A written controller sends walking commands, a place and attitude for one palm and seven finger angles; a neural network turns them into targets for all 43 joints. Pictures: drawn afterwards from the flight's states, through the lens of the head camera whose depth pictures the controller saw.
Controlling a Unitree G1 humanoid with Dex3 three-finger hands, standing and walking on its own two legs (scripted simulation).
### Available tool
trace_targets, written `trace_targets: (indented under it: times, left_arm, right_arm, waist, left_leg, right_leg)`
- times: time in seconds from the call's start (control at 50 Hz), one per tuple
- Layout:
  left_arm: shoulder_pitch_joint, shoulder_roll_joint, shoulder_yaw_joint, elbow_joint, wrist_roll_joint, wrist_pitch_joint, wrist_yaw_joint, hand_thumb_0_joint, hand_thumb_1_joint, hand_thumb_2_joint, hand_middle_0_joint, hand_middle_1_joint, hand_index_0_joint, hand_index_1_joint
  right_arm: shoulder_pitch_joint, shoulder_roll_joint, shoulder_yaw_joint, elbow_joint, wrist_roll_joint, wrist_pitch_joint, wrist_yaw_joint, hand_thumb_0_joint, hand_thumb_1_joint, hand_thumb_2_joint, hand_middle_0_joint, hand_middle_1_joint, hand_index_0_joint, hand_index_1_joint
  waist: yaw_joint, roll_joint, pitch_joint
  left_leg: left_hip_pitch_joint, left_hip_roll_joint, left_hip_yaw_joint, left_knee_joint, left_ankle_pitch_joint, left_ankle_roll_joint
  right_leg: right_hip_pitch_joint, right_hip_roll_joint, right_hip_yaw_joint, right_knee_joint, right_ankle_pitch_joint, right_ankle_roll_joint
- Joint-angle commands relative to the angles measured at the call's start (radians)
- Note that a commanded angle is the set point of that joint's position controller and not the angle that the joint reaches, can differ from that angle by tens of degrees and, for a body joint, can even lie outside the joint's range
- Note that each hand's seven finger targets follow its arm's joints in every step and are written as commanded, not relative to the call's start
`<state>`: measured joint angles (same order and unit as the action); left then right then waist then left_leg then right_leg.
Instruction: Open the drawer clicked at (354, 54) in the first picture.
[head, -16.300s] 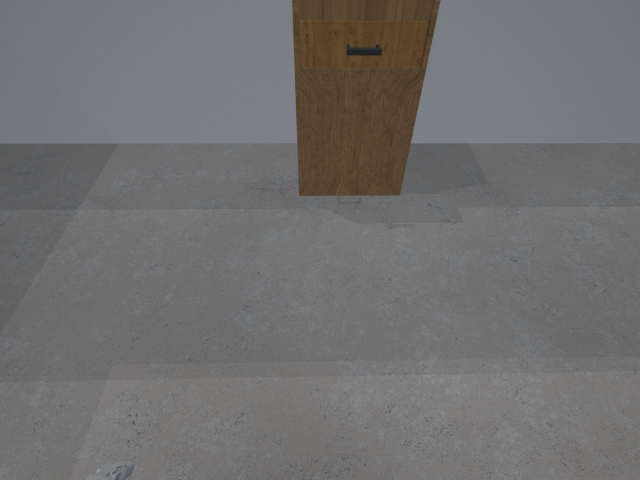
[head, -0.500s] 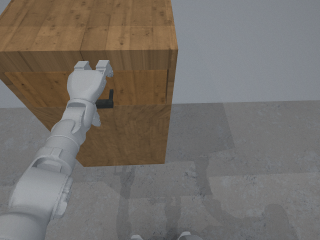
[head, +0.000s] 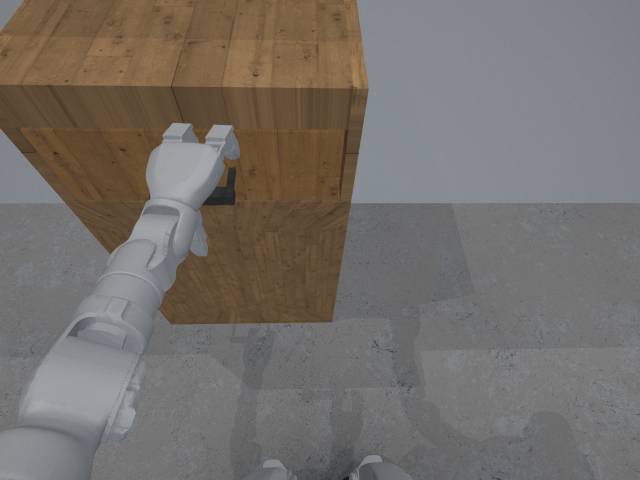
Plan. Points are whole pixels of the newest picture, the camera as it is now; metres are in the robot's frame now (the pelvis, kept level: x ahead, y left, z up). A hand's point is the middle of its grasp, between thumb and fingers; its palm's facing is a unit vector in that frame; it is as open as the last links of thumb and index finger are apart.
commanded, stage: move the hooked fingers above the handle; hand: left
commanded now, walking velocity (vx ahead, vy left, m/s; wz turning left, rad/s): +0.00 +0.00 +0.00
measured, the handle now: (195, 185) +0.54 +0.18 -0.01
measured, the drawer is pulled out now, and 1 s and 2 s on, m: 0.00 0.00 0.00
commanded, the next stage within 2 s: none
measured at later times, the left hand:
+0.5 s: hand (181, 206) +0.47 +0.18 +0.03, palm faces -0.02 -0.05 -1.00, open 13.8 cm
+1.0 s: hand (181, 189) +0.49 +0.18 +0.04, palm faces +0.04 -0.01 -1.00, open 13.8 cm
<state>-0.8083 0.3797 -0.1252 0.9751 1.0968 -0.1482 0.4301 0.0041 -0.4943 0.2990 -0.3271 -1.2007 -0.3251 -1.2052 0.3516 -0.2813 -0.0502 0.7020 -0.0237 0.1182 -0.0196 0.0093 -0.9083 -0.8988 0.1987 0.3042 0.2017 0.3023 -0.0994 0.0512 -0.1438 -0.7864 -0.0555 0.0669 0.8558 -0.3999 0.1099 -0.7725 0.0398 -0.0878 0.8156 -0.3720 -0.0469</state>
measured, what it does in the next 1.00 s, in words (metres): stands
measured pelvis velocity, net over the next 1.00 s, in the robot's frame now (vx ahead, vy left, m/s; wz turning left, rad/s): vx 0.03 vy -0.02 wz -0.05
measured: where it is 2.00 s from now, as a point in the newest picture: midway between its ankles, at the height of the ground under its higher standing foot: outside the picture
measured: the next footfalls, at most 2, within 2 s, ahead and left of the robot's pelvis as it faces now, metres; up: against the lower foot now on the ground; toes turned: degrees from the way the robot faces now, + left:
none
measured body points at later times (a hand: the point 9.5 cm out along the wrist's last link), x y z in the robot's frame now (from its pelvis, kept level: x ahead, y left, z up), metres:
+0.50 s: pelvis +0.01 -0.02 +0.01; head +0.10 -0.02 +0.45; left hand +0.46 +0.18 +0.08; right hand +0.04 -0.30 -0.12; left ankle +0.00 +0.04 -0.69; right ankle +0.01 -0.10 -0.69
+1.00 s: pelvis +0.03 -0.02 +0.02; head +0.11 -0.03 +0.46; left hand +0.48 +0.18 +0.09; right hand +0.07 -0.28 -0.12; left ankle +0.00 +0.04 -0.69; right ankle +0.01 -0.10 -0.69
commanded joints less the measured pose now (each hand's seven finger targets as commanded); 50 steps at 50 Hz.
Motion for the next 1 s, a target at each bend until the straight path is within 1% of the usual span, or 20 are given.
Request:
trace_targets:
  times: [0.0,0.06,0.1,0.14,0.2,0.24,0.26,0.32,0.38,0.4,0.5,0.56,0.62,0.68,0.72,0.76,0.78,0.88,0.94,0.98]
  left_arm:
    - [-0.515,0.323,0.165,0.002,0.008,0.234,0.158,0.000,-0.500,0.300,-0.300,-1.200,-0.300,-1.200]
    - [-0.470,0.270,0.088,0.074,-0.005,0.363,0.074,0.000,-0.500,0.300,-0.300,-1.200,-0.300,-1.200]
    - [-0.464,0.306,0.099,0.065,-0.023,0.379,0.001,0.000,-0.500,0.300,-0.300,-1.200,-0.300,-1.200]
    - [-0.407,0.297,0.071,0.127,-0.039,0.408,-0.065,0.000,-0.500,0.300,-0.300,-1.200,-0.300,-1.200]
    - [-0.375,0.298,0.064,0.055,-0.081,0.295,-0.178,0.000,-0.500,0.300,-0.300,-1.200,-0.300,-1.200]
    - [-0.343,0.302,0.064,-0.071,-0.083,0.165,-0.234,0.000,-0.500,0.300,-0.300,-1.200,-0.300,-1.200]
    - [-0.355,0.255,0.023,-0.137,-0.076,0.102,-0.247,0.000,-0.500,0.300,-0.300,-1.200,-0.300,-1.200]
    - [-0.348,0.252,0.047,-0.244,-0.050,-0.040,-0.209,0.000,-0.500,0.300,-0.300,-1.200,-0.300,-1.200]
    - [-0.425,0.333,0.131,-0.279,-0.033,-0.085,-0.102,0.000,-0.500,0.300,-0.300,-1.200,-0.300,-1.200]
    - [-0.434,0.388,0.183,-0.280,-0.022,-0.079,-0.055,0.000,-0.500,0.300,-0.300,-1.200,-0.300,-1.200]
    - [-0.476,0.318,0.162,-0.192,-0.018,0.054,0.090,0.000,-0.500,0.300,-0.300,-1.200,-0.300,-1.200]
    - [-0.450,0.242,0.082,-0.081,-0.036,0.173,0.055,0.000,-0.500,0.300,-0.300,-1.200,-0.300,-1.200]
    - [-0.446,0.138,-0.025,-0.047,-0.063,0.233,-0.054,0.000,-0.500,0.300,-0.300,-1.200,-0.300,-1.200]
    - [-0.426,0.118,-0.040,-0.139,-0.101,0.177,-0.158,0.000,-0.500,0.300,-0.300,-1.200,-0.300,-1.200]
    - [-0.371,0.156,-0.003,-0.192,-0.097,0.104,-0.190,0.000,-0.500,0.300,-0.300,-1.200,-0.300,-1.200]
    - [-0.310,0.244,0.081,-0.204,-0.075,0.045,-0.173,0.000,-0.500,0.300,-0.300,-1.200,-0.300,-1.200]
    - [-0.299,0.338,0.165,-0.221,-0.060,0.019,-0.147,0.000,-0.500,0.300,-0.300,-1.200,-0.300,-1.200]
    - [-0.185,0.387,0.258,-0.216,0.008,0.070,0.029,0.000,-0.500,0.300,-0.300,-1.200,-0.300,-1.200]
    - [-0.195,0.337,0.204,-0.187,0.016,0.165,0.070,0.000,-0.500,0.300,-0.300,-1.200,-0.300,-1.200]
    - [-0.219,0.278,0.146,-0.170,-0.005,0.209,0.041,0.000,-0.500,0.300,-0.300,-1.200,-0.300,-1.200]
  right_arm:
    - [0.077,-0.142,-0.026,-0.071,-0.003,0.004,0.017,0.000,-0.900,-0.900,0.200,0.300,0.200,0.300]
    - [0.086,-0.149,-0.032,-0.083,0.019,0.028,0.024,0.000,-0.900,-0.900,0.200,0.300,0.200,0.300]
    - [0.092,-0.151,-0.031,-0.088,0.032,0.055,0.010,0.000,-0.900,-0.900,0.200,0.300,0.200,0.300]
    - [0.063,-0.145,-0.016,-0.100,0.047,0.077,-0.013,0.000,-0.900,-0.900,0.200,0.300,0.200,0.300]
    - [0.050,-0.148,-0.008,-0.134,0.051,0.056,-0.049,0.000,-0.900,-0.900,0.200,0.300,0.200,0.300]
    - [0.044,-0.141,-0.007,-0.159,0.046,0.038,-0.069,0.000,-0.900,-0.900,0.200,0.300,0.200,0.300]
    - [0.039,-0.129,-0.010,-0.165,0.042,0.029,-0.074,0.000,-0.900,-0.900,0.200,0.300,0.200,0.300]
    - [0.062,-0.109,-0.024,-0.149,0.033,0.008,-0.066,0.000,-0.900,-0.900,0.200,0.300,0.200,0.300]
    - [0.076,-0.110,-0.032,-0.120,0.023,-0.002,-0.052,0.000,-0.900,-0.900,0.200,0.300,0.200,0.300]
    - [0.084,-0.116,-0.036,-0.114,0.018,-0.004,-0.046,0.000,-0.900,-0.900,0.200,0.300,0.200,0.300]
    - [0.093,-0.125,-0.051,-0.077,0.004,-0.007,-0.004,0.000,-0.900,-0.900,0.200,0.300,0.200,0.300]
    - [0.100,-0.136,-0.053,-0.067,0.014,0.012,0.013,0.000,-0.900,-0.900,0.200,0.300,0.200,0.300]
    - [0.105,-0.138,-0.057,-0.066,0.032,0.032,0.013,0.000,-0.900,-0.900,0.200,0.300,0.200,0.300]
    - [0.092,-0.138,-0.054,-0.089,0.029,0.040,-0.003,0.000,-0.900,-0.900,0.200,0.300,0.200,0.300]
    - [0.083,-0.132,-0.049,-0.099,0.024,0.043,-0.014,0.000,-0.900,-0.900,0.200,0.300,0.200,0.300]
    - [0.077,-0.125,-0.039,-0.108,0.019,0.048,-0.023,0.000,-0.900,-0.900,0.200,0.300,0.200,0.300]
    - [0.071,-0.125,-0.035,-0.111,0.016,0.051,-0.027,0.000,-0.900,-0.900,0.200,0.300,0.200,0.300]
    - [0.017,-0.104,-0.026,-0.145,0.006,0.053,-0.007,0.000,-0.900,-0.900,0.200,0.300,0.200,0.300]
    - [0.018,-0.108,-0.036,-0.145,0.012,0.051,0.005,0.000,-0.900,-0.900,0.200,0.300,0.200,0.300]
    - [0.026,-0.115,-0.046,-0.138,0.022,0.052,0.005,0.000,-0.900,-0.900,0.200,0.300,0.200,0.300]
  waist:
    - [-0.007,0.015,-0.398]
    - [0.000,0.004,-0.478]
    - [-0.006,-0.057,-0.524]
    - [-0.014,-0.142,-0.384]
    - [-0.025,-0.179,-0.273]
    - [-0.008,-0.119,-0.303]
    - [-0.015,-0.069,-0.298]
    - [-0.006,0.035,-0.307]
    - [-0.007,0.061,-0.319]
    - [0.005,0.061,-0.367]
    - [-0.020,0.067,-0.477]
    - [-0.036,0.012,-0.477]
    - [-0.053,-0.020,-0.455]
    - [-0.049,-0.038,-0.456]
    - [-0.023,-0.012,-0.425]
    - [0.009,-0.027,-0.376]
    - [0.037,-0.032,-0.376]
    - [0.110,0.002,-0.352]
    - [0.086,-0.025,-0.404]
    - [0.052,-0.049,-0.455]
  left_leg:
    - [0.289,0.044,-0.136,-0.112,0.372,-0.100]
    - [0.331,0.043,-0.102,-0.130,0.446,-0.094]
    - [0.340,0.041,-0.082,-0.141,0.491,-0.076]
    - [0.232,0.030,-0.056,-0.183,0.374,-0.056]
    - [0.188,0.027,-0.049,-0.214,0.267,-0.036]
    - [0.231,0.026,-0.056,-0.212,0.279,-0.031]
    - [0.262,0.025,-0.058,-0.204,0.283,-0.031]
    - [0.336,0.033,-0.082,-0.172,0.306,-0.040]
    - [0.316,0.036,-0.105,-0.140,0.316,-0.050]
    - [0.312,0.034,-0.112,-0.131,0.326,-0.053]
    - [0.367,0.034,-0.113,-0.085,0.457,-0.074]
    - [0.378,0.032,-0.097,-0.102,0.487,-0.073]
    - [0.420,0.037,-0.091,-0.127,0.515,-0.067]
    - [0.462,0.039,-0.098,-0.147,0.565,-0.052]
    - [0.473,0.039,-0.101,-0.154,0.591,-0.049]
    - [0.419,0.036,-0.097,-0.164,0.571,-0.048]
    - [0.381,0.036,-0.095,-0.167,0.576,-0.049]
    - [0.293,0.029,-0.076,-0.166,0.591,-0.069]
    - [0.307,0.030,-0.056,-0.167,0.564,-0.071]
    - [0.354,0.035,-0.053,-0.171,0.584,-0.067]
  right_leg:
    - [0.089,0.026,0.049,-0.076,0.187,-0.010]
    - [0.218,0.025,0.065,-0.110,0.306,-0.001]
    - [0.324,0.021,0.086,-0.137,0.403,0.009]
    - [0.389,0.012,0.103,-0.184,0.384,0.020]
    - [0.434,-0.010,0.129,-0.228,0.351,0.026]
    - [0.440,-0.013,0.141,-0.221,0.357,0.018]
    - [0.404,-0.012,0.147,-0.222,0.346,0.015]
    - [0.286,-0.003,0.146,-0.204,0.282,0.000]
    - [0.196,0.004,0.129,-0.157,0.234,-0.009]
    - [0.194,0.009,0.124,-0.139,0.232,-0.008]
    - [0.154,0.020,0.085,-0.097,0.309,-0.003]
    - [0.214,0.023,0.082,-0.128,0.371,0.006]
    - [0.258,0.021,0.094,-0.170,0.419,0.015]
    - [0.319,0.014,0.104,-0.194,0.469,0.016]
    - [0.321,0.013,0.108,-0.195,0.470,0.014]
    - [0.338,0.012,0.113,-0.188,0.471,0.007]
    - [0.366,0.009,0.118,-0.176,0.489,0.001]
    - [0.359,0.017,0.110,-0.128,0.478,-0.018]
    - [0.387,0.016,0.112,-0.135,0.501,-0.009]
    - [0.416,0.013,0.112,-0.153,0.530,0.001]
